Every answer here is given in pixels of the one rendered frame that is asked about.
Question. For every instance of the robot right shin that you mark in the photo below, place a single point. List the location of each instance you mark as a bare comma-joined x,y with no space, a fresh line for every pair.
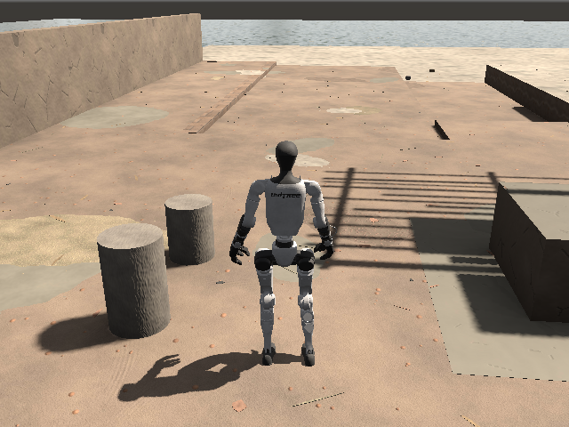
307,322

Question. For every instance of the right robot upper arm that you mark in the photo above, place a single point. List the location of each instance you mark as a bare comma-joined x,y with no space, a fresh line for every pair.
317,202

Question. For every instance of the robot right hand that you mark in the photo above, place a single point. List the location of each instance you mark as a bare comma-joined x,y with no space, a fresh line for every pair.
321,247

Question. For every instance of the robot right forearm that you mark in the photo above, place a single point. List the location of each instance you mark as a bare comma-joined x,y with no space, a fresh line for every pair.
325,234

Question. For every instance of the left robot upper arm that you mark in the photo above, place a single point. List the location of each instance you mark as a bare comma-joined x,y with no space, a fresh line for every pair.
252,202

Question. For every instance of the robot left hand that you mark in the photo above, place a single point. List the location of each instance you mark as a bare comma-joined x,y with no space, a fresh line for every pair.
237,251

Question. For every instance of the robot left forearm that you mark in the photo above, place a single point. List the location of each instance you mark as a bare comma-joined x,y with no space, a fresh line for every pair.
241,234

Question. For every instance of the right robot foot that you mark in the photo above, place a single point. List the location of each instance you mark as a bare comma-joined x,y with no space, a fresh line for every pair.
308,358

